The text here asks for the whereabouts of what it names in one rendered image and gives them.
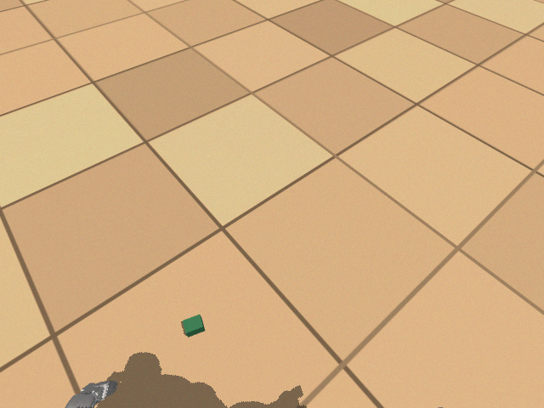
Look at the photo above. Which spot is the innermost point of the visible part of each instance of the small box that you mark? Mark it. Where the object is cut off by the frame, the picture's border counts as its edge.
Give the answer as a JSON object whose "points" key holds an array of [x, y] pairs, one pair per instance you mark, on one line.
{"points": [[193, 325]]}

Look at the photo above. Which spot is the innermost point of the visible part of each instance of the left robot hand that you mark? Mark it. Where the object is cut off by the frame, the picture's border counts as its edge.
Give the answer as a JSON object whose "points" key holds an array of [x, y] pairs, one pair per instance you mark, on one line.
{"points": [[92, 394]]}

